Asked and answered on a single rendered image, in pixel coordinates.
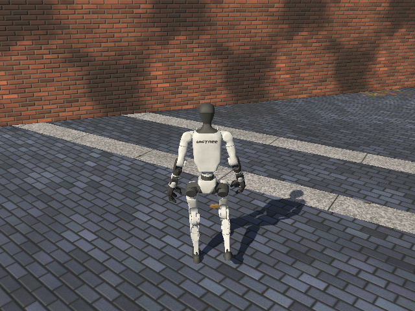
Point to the humanoid robot torso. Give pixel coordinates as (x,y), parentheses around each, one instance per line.
(207,149)

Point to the robot left hand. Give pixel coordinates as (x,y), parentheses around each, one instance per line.
(170,193)

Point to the humanoid robot head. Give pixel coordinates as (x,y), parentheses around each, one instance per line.
(206,111)

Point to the robot right forearm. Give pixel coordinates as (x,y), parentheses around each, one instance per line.
(238,171)

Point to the robot right hand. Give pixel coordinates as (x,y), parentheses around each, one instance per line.
(235,183)

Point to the robot left forearm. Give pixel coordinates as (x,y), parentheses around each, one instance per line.
(175,175)

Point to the right robot upper arm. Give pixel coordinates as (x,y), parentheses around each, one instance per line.
(230,146)

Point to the left robot upper arm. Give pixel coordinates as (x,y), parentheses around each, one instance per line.
(183,148)

